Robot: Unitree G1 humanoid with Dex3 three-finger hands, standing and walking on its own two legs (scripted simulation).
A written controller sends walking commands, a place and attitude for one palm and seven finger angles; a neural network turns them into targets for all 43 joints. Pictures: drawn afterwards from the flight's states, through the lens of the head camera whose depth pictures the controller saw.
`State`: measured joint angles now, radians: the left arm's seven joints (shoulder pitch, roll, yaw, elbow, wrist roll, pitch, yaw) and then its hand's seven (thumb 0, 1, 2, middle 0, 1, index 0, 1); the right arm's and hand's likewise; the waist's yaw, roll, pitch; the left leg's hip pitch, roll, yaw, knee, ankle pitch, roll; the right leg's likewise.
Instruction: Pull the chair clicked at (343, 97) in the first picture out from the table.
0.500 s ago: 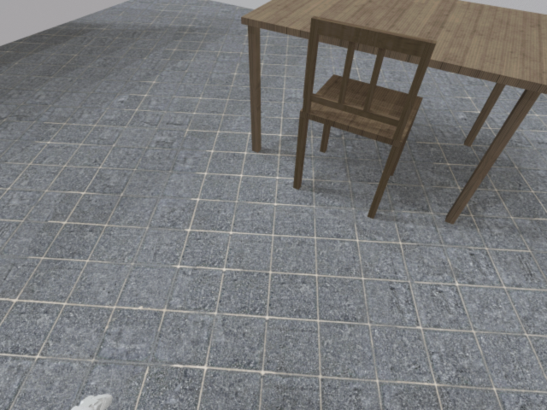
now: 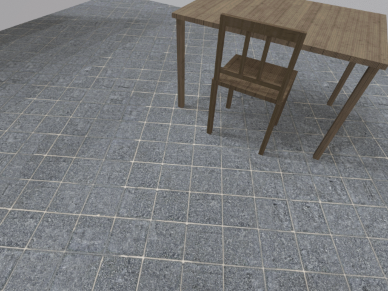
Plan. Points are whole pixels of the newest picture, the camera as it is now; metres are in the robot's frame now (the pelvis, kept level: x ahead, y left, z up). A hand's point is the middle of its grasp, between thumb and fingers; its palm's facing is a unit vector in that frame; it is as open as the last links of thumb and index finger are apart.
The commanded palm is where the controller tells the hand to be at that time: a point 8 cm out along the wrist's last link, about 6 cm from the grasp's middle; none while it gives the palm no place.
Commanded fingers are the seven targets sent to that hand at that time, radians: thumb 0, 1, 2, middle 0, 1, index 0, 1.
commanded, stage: stand and wait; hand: left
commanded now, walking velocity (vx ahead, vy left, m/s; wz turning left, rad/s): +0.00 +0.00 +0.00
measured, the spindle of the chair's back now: (244, 53) +1.27 -0.19 -0.10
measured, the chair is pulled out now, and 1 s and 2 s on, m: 0.00 0.00 0.00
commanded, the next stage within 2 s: look at it before walking up in 0.32 s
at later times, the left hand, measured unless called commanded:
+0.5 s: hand out of the picture +0.07 +0.24 -0.15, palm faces -0.03 -0.94 -0.33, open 7.4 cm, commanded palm none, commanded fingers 0.00 0.90 0.90 -0.20 -0.30 -0.20 -0.30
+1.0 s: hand out of the picture +0.07 +0.24 -0.15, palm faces -0.03 -0.94 -0.33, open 7.4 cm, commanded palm none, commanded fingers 0.00 0.90 0.90 -0.20 -0.30 -0.20 -0.30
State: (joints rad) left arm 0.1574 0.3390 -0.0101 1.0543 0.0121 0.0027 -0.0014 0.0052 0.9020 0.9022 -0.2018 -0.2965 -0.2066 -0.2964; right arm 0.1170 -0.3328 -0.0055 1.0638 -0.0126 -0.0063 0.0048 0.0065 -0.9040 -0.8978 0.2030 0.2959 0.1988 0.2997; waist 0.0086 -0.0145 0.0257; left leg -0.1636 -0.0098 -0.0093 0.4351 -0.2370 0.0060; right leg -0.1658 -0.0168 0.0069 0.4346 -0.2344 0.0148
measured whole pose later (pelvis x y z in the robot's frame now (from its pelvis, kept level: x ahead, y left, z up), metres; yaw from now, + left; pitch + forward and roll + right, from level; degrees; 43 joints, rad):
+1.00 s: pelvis +0.00 -0.01 +0.00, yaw +0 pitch -1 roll +0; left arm 0.14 0.34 -0.01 1.10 0.01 -0.01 0.00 0.00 0.90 0.90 -0.20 -0.30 -0.21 -0.30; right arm 0.11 -0.34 0.00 1.12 -0.01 -0.01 0.00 0.01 -0.90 -0.90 0.20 0.30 0.20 0.30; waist 0.01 -0.01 0.03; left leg -0.14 0.01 -0.01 0.37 -0.21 -0.01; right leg -0.15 0.00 0.01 0.38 -0.21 0.00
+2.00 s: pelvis +0.31 -0.04 +0.00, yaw -1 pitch -1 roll -2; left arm 0.28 0.19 0.05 1.08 0.03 -0.06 0.01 -0.01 0.93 0.90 -0.20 -0.30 -0.20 -0.30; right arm 0.22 -0.16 -0.07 1.03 -0.02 -0.02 0.02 0.00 -0.91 -0.90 0.19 0.29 0.19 0.30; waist -0.02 0.01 0.00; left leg -0.56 0.15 0.08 0.95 -0.21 -0.02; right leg -0.15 0.00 -0.20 0.42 -0.25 -0.04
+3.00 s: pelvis +0.57 -0.03 +0.00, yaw -17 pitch +1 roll +0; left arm 0.18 0.17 0.06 0.95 0.03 0.02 0.00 0.00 0.90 0.90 -0.20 -0.30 -0.21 -0.30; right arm 0.13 -0.21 -0.06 0.96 -0.01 0.03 -0.02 0.00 -0.91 -0.90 0.20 0.30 0.19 0.30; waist 0.02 0.00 0.04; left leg -0.42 0.08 0.03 0.86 -0.41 -0.07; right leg -0.31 0.04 -0.01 0.47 -0.18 -0.05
